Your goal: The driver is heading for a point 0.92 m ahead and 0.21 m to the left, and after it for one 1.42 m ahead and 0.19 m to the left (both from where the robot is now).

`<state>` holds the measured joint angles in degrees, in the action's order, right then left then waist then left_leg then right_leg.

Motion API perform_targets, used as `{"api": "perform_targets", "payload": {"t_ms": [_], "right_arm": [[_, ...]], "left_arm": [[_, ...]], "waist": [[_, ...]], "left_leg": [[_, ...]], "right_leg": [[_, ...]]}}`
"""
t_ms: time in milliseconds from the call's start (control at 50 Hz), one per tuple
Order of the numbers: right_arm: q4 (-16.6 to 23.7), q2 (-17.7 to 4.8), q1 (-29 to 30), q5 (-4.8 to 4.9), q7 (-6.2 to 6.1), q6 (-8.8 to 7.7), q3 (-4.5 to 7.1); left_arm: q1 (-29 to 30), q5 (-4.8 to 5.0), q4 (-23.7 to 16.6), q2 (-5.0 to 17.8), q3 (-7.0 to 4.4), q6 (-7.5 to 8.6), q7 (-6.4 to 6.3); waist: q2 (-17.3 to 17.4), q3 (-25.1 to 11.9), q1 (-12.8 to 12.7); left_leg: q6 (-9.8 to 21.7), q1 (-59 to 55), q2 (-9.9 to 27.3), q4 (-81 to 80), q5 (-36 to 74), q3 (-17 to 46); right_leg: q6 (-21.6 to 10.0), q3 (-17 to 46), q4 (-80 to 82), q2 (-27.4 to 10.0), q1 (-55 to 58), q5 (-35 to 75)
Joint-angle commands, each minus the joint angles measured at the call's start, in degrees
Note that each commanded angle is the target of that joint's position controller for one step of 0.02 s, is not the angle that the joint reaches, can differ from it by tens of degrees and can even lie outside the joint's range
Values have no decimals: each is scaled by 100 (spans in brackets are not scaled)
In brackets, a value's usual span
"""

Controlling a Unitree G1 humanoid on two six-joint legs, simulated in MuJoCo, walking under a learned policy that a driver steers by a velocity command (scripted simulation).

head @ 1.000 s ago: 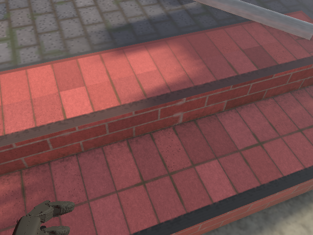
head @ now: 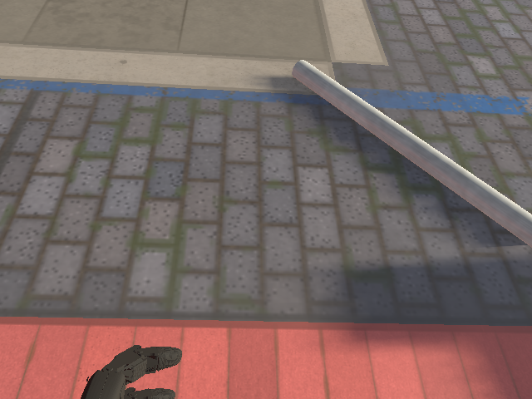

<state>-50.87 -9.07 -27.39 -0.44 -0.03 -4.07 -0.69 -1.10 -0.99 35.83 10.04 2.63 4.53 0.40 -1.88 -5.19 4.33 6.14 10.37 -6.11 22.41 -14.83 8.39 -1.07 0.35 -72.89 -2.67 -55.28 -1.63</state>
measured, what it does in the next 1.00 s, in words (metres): climbs, turning left: right foot 0.17 m higher, then left foot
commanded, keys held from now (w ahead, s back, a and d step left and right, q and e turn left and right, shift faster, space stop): w+q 0.66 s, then q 0.30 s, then no key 0.04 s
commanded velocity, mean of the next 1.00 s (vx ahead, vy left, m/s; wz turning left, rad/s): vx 0.42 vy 0.00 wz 0.59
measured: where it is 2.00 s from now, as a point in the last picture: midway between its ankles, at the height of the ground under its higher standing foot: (213, 302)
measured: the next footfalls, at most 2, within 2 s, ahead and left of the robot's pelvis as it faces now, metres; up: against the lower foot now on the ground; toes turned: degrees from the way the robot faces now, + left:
right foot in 0.28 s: +0.45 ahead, -0.13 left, +0.17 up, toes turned +6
left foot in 0.84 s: +0.63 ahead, +0.17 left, +0.17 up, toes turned +33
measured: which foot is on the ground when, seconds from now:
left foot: down 0.00-0.28, up 0.30-0.82, down 0.84-1.00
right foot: up 0.00-0.26, down 0.28-0.84, up 0.86-1.00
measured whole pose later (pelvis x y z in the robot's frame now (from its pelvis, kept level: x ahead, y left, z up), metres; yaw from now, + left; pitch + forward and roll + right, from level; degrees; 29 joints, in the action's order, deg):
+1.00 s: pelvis +0.56 +0.05 +0.15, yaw +36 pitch +3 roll +0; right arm -36.2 -16.3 -10.6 0.2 1.2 -1.4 4.4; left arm -8.3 -0.3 41.0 17.0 -2.9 3.5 -2.0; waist -0.4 3.6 0.4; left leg 6.0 24.6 -5.6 28.7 -6.6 -0.7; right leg 2.9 2.2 -75.0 -2.6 -29.6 -25.5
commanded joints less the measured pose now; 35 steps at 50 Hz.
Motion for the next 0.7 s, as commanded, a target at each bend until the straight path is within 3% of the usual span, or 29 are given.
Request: {"api": "perform_targets", "payload": {"t_ms": [20,60,100,120,140,160,180,200,220,240,260,280,300,320,340,360,380,400,420,440,460,480,500,520,540,560,620,660,700], "right_arm": [[-41,-785,-1263,4,-124,150,176],[-234,-521,-1790,52,-132,239,87],[-403,-239,-2024,39,-183,311,21],[-449,-207,-1920,71,-235,348,15],[-469,-144,-1690,174,-295,367,-7],[-330,-229,-1257,238,-325,410,6],[-116,-336,-880,335,-366,410,63],[-69,-495,-696,349,-327,290,97],[26,-1171,-276,241,-306,177,240],[30,-1923,-2,222,-279,149,459],[61,-2256,180,208,-282,100,607],[217,-1325,155,-89,-301,-27,426],[279,-397,-766,-81,-71,-198,239],[288,-323,-740,40,173,-214,338],[613,-381,42,101,312,-98,330],[909,-68,587,81,323,88,225],[1094,-124,901,76,342,245,177],[1192,-277,853,173,334,336,217],[1253,-187,768,224,302,367,160],[1278,-47,739,274,237,362,107],[1383,111,847,238,209,339,23],[1455,125,985,225,194,348,-4],[1629,-51,1325,201,161,347,-14],[1692,-354,1574,115,137,357,74],[1712,-556,1705,72,137,315,153],[1739,-618,1730,73,155,298,180],[1828,-722,2258,167,221,277,224],[1987,-625,2847,238,303,329,222],[2093,-567,3198,255,372,334,244]], "left_arm": [[335,166,-225,76,-90,48,139],[897,207,-500,-276,56,206,237],[1509,243,-883,-563,216,316,316],[1925,237,-1208,-735,340,374,353],[2448,152,-1676,-940,500,429,397],[2725,106,-2054,-868,609,484,420],[2741,-113,-2279,-783,656,520,433],[2306,-193,-2240,-676,475,560,315],[615,-67,-1804,-59,106,525,145],[-960,55,-1455,837,-316,377,-70],[-1938,178,-1198,1630,-680,223,-221],[-2548,106,-775,2134,-780,194,-200],[-2797,-253,-457,2243,-669,157,-111],[-2391,-274,-565,1602,-627,61,-192],[-1680,31,-421,1014,-539,-27,-228],[-1200,123,-67,341,-390,-40,-185],[-1075,-8,329,-210,-236,13,-145],[-959,-128,594,-364,-224,66,-125],[-1057,-150,851,-484,-188,108,-79],[-1170,-120,1056,-435,-224,156,-27],[-1346,-58,1267,-358,-245,174,51],[-1379,-53,1358,-256,-276,191,73],[-1267,-36,1321,15,-339,160,49],[-1208,-52,1276,265,-403,159,-1],[-1204,-91,1257,384,-399,199,-40],[-1245,-96,1222,630,-439,245,-87],[-1596,-39,1125,1101,-571,243,-207],[-2010,16,1181,1193,-634,151,-255],[-2045,39,1118,1216,-667,22,-257]], "waist": [[726,437,198],[701,901,342],[753,1403,405],[815,1633,387],[845,1909,251],[550,1859,75],[145,1331,-63],[597,516,-372],[1637,-678,-1195],[2176,-1450,-2054],[2181,-1558,-2602],[189,-2116,-2074],[-3322,-2750,-1248],[-2343,-2618,-1197],[-1193,-1103,-996],[-347,1,-669],[-10,543,-401],[80,745,-107],[-70,805,-41],[107,880,8],[275,884,69],[209,970,93],[177,1077,42],[82,1023,-33],[45,759,-65],[-111,631,-93],[214,501,-482],[130,737,-839],[13,1035,-1008]], "left_leg": [[1162,-2647,2000,-148,1094,2503],[1264,-3338,2262,13,906,2722],[986,-3374,2141,180,1167,2566],[750,-3022,2000,126,1396,2364],[437,-2086,1824,-112,1695,2066],[290,-764,1519,-852,1391,1714],[488,1686,1506,-2316,1719,1494],[571,2543,1421,-2547,3572,1322],[528,2284,1455,-1863,6463,1107],[147,915,1377,-576,8590,901],[-149,188,1272,1126,8995,1183],[-73,632,866,3138,5113,1363],[-248,1244,-479,5083,-83,1437],[-409,2153,-580,6915,18,1608],[-491,2716,-251,7620,46,518],[-313,3074,186,7855,192,70],[-128,3087,460,8479,78,-112],[55,2981,715,8323,39,-136],[248,3158,766,8629,-80,-124],[392,3255,814,8476,78,-27],[485,3560,858,8099,450,-22],[488,3768,878,7661,650,48],[298,3617,887,6383,803,-131],[111,3447,835,5859,1116,-443],[-51,3391,854,5537,1508,-441],[-192,3386,903,5201,1718,-506],[-288,3581,1069,3883,1878,-783],[-309,3807,1173,3116,1689,-875],[-334,3793,1161,2431,1423,-1094]], "right_leg": [[226,-9,-2844,148,-3247,-1635],[237,-58,-4974,122,-4943,-2886],[224,-164,-6031,78,-5879,-3696],[183,-218,-5956,26,-5990,-3953],[70,-176,-5230,-91,-5569,-3938],[53,-554,-3233,-232,-4189,-3372],[-59,-1079,-1162,-247,-374,-1652],[-34,-1393,-569,95,2541,-465],[4,-1259,-985,422,4676,-222],[-141,-504,-155,522,5351,-1356],[-367,398,1414,360,5512,-2309],[-718,2494,2029,-822,6519,-2332],[-1217,5036,4150,-1908,6854,265],[-1552,6618,5640,-2336,6392,-1177],[-1446,5721,5680,-2091,5126,-2124],[-1187,4359,5260,-1890,3773,-3215],[-1104,3368,5089,-1796,2807,-3689],[-850,2329,4900,-1597,2311,-3610],[-770,1885,5028,-1610,2324,-3163],[-661,1266,5134,-1483,2383,-2675],[-479,624,5159,-1329,2550,-2094],[-413,219,5358,-1250,2640,-1741],[-443,-400,5698,-1026,2521,-1391],[-534,-775,6011,-889,2678,-1016],[-589,-862,6131,-811,3066,-571],[-680,-933,6212,-918,3412,-221],[-719,-1087,6344,-1104,4680,-60],[-736,-1101,6377,-1430,5449,56],[-702,-1267,6204,-1499,5857,676]]}}
Over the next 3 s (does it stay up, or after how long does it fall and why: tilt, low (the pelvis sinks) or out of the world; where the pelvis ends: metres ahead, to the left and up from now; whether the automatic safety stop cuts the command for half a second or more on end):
stays up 1.23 0.20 0.17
